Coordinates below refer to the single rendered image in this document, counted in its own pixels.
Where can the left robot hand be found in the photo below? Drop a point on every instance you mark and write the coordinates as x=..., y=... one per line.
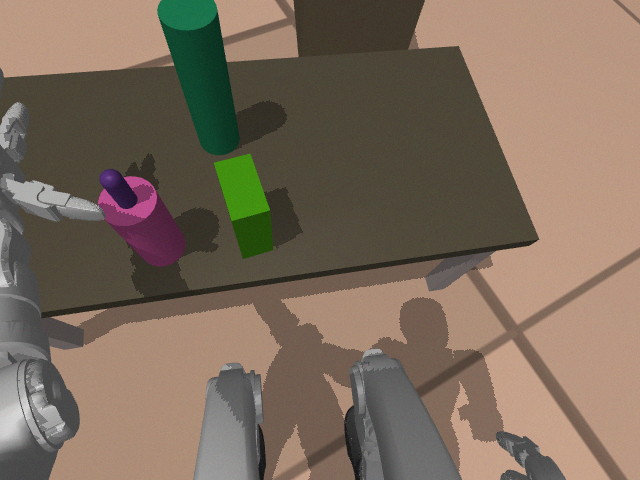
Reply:
x=34, y=197

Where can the left robot arm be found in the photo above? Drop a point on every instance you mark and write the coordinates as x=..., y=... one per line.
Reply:
x=37, y=412

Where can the right robot hand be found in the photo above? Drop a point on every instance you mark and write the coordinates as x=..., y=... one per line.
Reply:
x=527, y=455

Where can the coffee table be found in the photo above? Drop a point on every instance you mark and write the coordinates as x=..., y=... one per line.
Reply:
x=367, y=160

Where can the right robot foot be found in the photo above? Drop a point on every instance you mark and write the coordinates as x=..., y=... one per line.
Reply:
x=352, y=443

